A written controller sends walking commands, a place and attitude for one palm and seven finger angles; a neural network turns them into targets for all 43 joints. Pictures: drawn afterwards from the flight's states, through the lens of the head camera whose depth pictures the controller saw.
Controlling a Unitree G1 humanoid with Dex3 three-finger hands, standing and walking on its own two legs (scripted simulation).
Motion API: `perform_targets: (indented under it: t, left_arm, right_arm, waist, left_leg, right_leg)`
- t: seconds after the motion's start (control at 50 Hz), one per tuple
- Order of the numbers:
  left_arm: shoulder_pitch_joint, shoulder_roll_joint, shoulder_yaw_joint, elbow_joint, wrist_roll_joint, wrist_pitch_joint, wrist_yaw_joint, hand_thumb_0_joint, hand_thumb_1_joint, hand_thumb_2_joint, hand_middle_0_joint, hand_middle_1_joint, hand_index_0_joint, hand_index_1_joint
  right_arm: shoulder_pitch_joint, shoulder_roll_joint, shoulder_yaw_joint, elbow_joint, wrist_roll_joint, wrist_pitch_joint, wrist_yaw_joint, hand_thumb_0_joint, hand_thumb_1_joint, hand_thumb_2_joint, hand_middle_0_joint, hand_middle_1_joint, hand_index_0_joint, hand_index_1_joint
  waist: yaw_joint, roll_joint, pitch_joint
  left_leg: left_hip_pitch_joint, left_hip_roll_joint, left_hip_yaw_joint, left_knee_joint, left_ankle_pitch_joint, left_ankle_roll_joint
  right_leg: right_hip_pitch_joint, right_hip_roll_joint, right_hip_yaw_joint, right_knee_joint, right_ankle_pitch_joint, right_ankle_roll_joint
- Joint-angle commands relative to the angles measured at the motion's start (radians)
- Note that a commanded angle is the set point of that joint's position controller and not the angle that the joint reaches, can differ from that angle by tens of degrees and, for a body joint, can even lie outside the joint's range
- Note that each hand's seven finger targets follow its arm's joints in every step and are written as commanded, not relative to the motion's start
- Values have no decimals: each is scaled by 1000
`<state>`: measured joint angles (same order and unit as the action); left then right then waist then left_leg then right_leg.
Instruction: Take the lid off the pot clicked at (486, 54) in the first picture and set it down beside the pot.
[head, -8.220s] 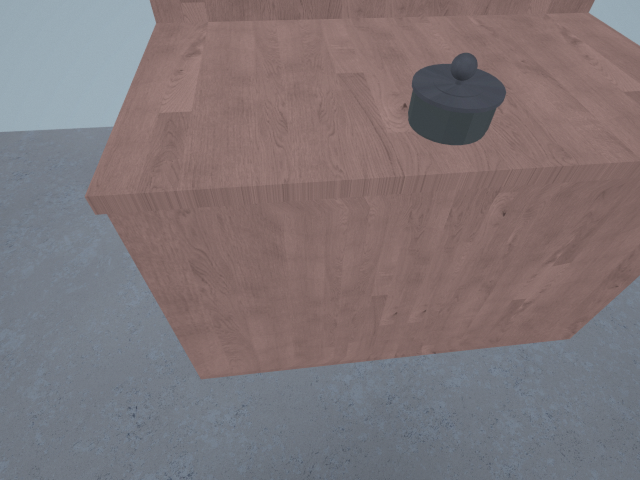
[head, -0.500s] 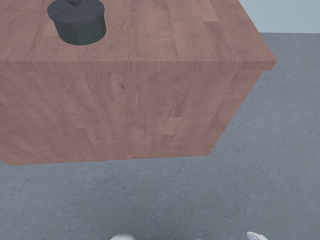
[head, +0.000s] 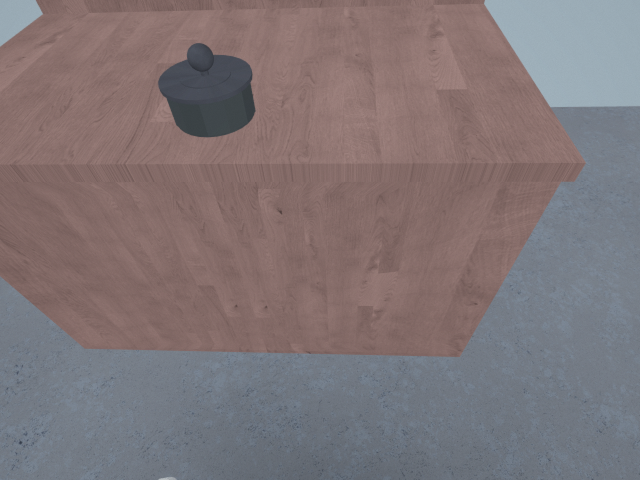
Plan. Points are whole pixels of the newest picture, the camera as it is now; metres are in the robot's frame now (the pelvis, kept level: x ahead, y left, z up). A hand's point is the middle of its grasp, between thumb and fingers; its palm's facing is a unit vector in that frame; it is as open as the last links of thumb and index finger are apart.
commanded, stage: take the last steps up to it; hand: left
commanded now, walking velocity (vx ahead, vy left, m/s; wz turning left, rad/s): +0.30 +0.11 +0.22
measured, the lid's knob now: (200, 57) +0.73 +0.24 +0.18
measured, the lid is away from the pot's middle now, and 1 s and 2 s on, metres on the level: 0.00 0.00 0.00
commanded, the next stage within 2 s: come to a stop and stand still in 0.62 s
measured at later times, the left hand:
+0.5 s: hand out of the picture -0.01 +0.21 -0.16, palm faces +0.23 -0.95 -0.19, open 7.4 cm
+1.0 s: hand (173, 347) +0.35 +0.29 -0.16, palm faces +0.07 -0.97 -0.24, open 7.4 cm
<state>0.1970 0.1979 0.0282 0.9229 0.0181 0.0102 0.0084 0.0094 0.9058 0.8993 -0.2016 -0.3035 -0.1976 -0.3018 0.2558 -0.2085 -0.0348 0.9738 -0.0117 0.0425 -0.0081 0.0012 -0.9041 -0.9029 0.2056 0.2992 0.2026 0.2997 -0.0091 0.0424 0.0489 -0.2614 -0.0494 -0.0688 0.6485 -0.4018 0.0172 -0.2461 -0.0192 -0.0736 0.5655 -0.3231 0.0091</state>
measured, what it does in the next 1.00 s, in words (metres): walks ahead: left foot, then right foot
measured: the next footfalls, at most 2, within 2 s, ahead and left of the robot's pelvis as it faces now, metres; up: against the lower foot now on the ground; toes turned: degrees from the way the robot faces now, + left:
left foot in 0.50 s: +0.20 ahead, +0.20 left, +0.00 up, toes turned +12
right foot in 0.90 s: +0.37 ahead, +0.01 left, +0.00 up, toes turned +0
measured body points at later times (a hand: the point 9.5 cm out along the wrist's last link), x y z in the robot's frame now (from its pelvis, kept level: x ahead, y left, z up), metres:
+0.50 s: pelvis +0.13 +0.07 -0.01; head +0.17 +0.07 +0.44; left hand -0.02 +0.26 -0.14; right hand +0.26 -0.15 -0.15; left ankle +0.16 +0.19 -0.73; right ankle +0.00 -0.10 -0.73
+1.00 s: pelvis +0.25 +0.10 -0.01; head +0.29 +0.09 +0.44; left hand +0.34 +0.34 -0.14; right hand +0.27 -0.13 -0.17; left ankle +0.16 +0.20 -0.69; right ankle +0.33 +0.01 -0.73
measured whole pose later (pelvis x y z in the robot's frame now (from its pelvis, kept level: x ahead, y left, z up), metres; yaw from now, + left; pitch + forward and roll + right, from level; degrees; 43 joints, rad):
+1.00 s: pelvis +0.25 +0.10 -0.01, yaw +6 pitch -1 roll +1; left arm 0.11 0.16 0.02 0.94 0.02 -0.02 0.03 0.00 0.91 0.90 -0.20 -0.30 -0.20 -0.30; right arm 0.25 -0.16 -0.05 1.05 0.00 0.03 -0.04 0.00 -0.91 -0.90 0.20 0.30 0.20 0.30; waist -0.04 0.02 0.12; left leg -0.26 -0.02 0.04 0.89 -0.57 -0.01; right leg -0.38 -0.04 -0.10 0.62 -0.22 -0.05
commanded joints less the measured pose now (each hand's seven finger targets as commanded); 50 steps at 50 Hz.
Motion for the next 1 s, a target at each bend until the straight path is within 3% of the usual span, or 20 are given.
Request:
perform_targets:
  t: [0.0, 0.04, 0.1, 0.24, 0.36, 0.4, 0.44, 0.46, 0.48, 0.5, 0.56, 0.62, 0.72, 0.8, 0.84, 0.86, 0.88, 0.9, 0.92, 0.98]
  left_arm:
    - [158, 222, 67, -22, -2, -39, 21, 0, 900, 900, -200, -300, -200, -300]
    - [96, 156, 48, -25, -5, -58, 15, 0, 900, 900, -200, -300, -200, -300]
    - [135, 120, 43, -2, -5, -78, 12, 0, 900, 900, -200, -300, -200, -300]
    - [299, 101, 37, 96, 6, -96, 16, 0, 900, 900, -200, -300, -200, -300]
    - [313, 119, 34, 136, 14, -89, 17, 0, 900, 900, -200, -300, -200, -300]
    - [299, 132, 41, 141, 13, -84, 17, 0, 900, 900, -200, -300, -200, -300]
    - [273, 130, 45, 146, 6, -81, 19, 0, 900, 900, -200, -300, -200, -300]
    - [302, 95, 35, 140, 1, -76, 13, 0, 900, 900, -200, -300, -200, -300]
    - [323, 39, 27, 123, -13, -75, 7, 0, 900, 900, -200, -300, -200, -300]
    - [266, 39, 22, 91, -8, -71, 13, 0, 900, 900, -200, -300, -200, -300]
    - [154, 37, 25, 93, -11, -63, 12, 0, 900, 900, -200, -300, -200, -300]
    - [204, -5, 24, 110, 3, -36, 4, 0, 900, 900, -200, -300, -200, -300]
    - [117, -6, 22, 62, 5, -16, 2, 0, 900, 900, -200, -300, -200, -300]
    - [104, 3, 12, 56, 4, -14, 15, 0, 900, 900, -200, -300, -200, -300]
    - [131, 49, 19, 52, 7, -17, 19, 0, 900, 900, -200, -300, -200, -300]
    - [148, 101, 26, 48, 9, -22, 21, 0, 900, 900, -200, -300, -200, -300]
    - [166, 147, 38, 46, 12, -24, 25, 0, 900, 900, -200, -300, -200, -300]
    - [183, 183, 47, 51, 6, -26, 26, 0, 900, 900, -200, -300, -200, -300]
    - [202, 188, 47, 53, 2, -25, 31, 0, 900, 900, -200, -300, -200, -300]
    - [69, 155, 47, 0, 1, -11, 49, 0, 900, 900, -200, -300, -200, -300]
  right_arm:
    - [-82, -129, -44, -94, -17, -22, 21, 0, -900, -900, 200, 300, 200, 300]
    - [-20, -111, -47, -49, -21, -22, 35, 0, -900, -900, 200, 300, 200, 300]
    - [12, -67, -43, -19, -18, -20, 44, 0, -900, -900, 200, 300, 200, 300]
    - [-101, -40, -33, -45, -14, -32, 50, 0, -900, -900, 200, 300, 200, 300]
    - [-184, -3, -13, -65, -7, -54, 62, 0, -900, -900, 200, 300, 200, 300]
    - [-152, -9, -10, -59, -4, -68, 59, 0, -900, -900, 200, 300, 200, 300]
    - [27, -46, -18, -3, -11, -87, 40, 0, -900, -900, 200, 300, 200, 300]
    - [158, -129, -37, 33, -16, -91, 27, 0, -900, -900, 200, 300, 200, 300]
    - [263, -241, -65, 51, -22, -97, 11, 0, -900, -900, 200, 300, 200, 300]
    - [302, -253, -65, 60, -9, -84, -2, 0, -900, -900, 200, 300, 200, 300]
    - [108, -118, -27, 19, -6, -100, -16, 0, -900, -900, 200, 300, 200, 300]
    - [53, -58, -4, 22, -4, -120, -18, 0, -900, -900, 200, 300, 200, 300]
    - [51, -49, -6, 16, -8, -119, -22, 0, -900, -900, 200, 300, 200, 300]
    - [23, -73, -2, 23, -12, -95, -36, 0, -900, -900, 200, 300, 200, 300]
    - [25, -74, -9, 30, -4, -77, -39, 0, -900, -900, 200, 300, 200, 300]
    - [43, -63, -13, 26, 1, -69, -38, 0, -900, -900, 200, 300, 200, 300]
    - [70, -60, -25, 23, 6, -57, -37, 0, -900, -900, 200, 300, 200, 300]
    - [97, -40, -31, 24, 15, -41, -36, 0, -900, -900, 200, 300, 200, 300]
    - [79, -28, -33, 22, 17, -30, -40, 0, -900, -900, 200, 300, 200, 300]
    - [37, -29, -38, 25, 15, -1, -36, 0, -900, -900, 200, 300, 200, 300]
  waist:
    - [63, -204, 81]
    - [10, -169, 83]
    - [6, -163, 51]
    - [56, -187, 58]
    - [67, -237, 86]
    - [56, -250, 58]
    - [-33, -188, -52]
    - [-76, -33, -152]
    - [-104, 241, -247]
    - [-112, 222, -261]
    - [-38, 20, -82]
    - [26, 81, -17]
    - [30, 38, 12]
    - [30, 30, -25]
    - [43, 37, -41]
    - [48, -41, -54]
    - [41, -105, -87]
    - [39, -173, -116]
    - [52, -200, -137]
    - [32, -201, -143]
  left_leg:
    - [-438, 74, -50, 465, -62, -3]
    - [-386, 98, -16, 509, 85, -16]
    - [-374, 100, 26, 509, 194, -40]
    - [-474, 139, 77, 368, 230, -57]
    - [-276, 109, 160, 74, 197, -24]
    - [-181, 84, 178, -7, 155, -1]
    - [95, 37, 198, -178, 212, 19]
    - [340, 112, 130, -172, 248, 32]
    - [534, 381, -245, -223, 418, 124]
    - [554, 459, -342, -298, 553, 189]
    - [260, 404, -139, -306, 749, 207]
    - [117, 317, 16, -379, 764, 159]
    - [122, 297, 71, -390, 816, 173]
    - [159, 294, 84, -266, 970, 109]
    - [174, 258, 87, -169, 890, 55]
    - [105, 207, 92, -94, 767, 17]
    - [-2, 121, 124, 22, 514, -17]
    - [-82, 40, 142, 168, 66, -42]
    - [-106, 18, 120, 330, -253, -46]
    - [-149, 40, 18, 562, -237, -48]
  right_leg:
    - [95, -422, 505, -482, -359, -148]
    - [53, -335, 336, -453, -234, -104]
    - [96, -274, 154, -427, -12, -87]
    - [257, -300, 98, -390, 253, -114]
    - [171, -297, 30, -354, 346, -114]
    - [182, -294, 13, -290, 425, -108]
    - [149, -244, -49, -36, 561, -75]
    - [13, -199, -80, 176, 377, -49]
    - [-250, -50, -123, 457, -156, 0]
    - [-360, -32, -7, 630, -300, -15]
    - [-371, -124, 58, 744, -140, -14]
    - [-286, -118, 43, 631, -39, 7]
    - [-265, -98, 23, 354, 58, 15]
    - [-92, -49, -6, 95, 144, 3]
    - [-17, -49, -4, -49, 304, 3]
    - [74, -83, 49, -71, 645, -18]
    - [160, -202, 188, 10, 1045, -95]
    - [212, -344, 264, -9, 1295, -206]
    - [220, -417, 283, -75, 1360, -285]
    - [121, -369, 285, -138, 1022, -296]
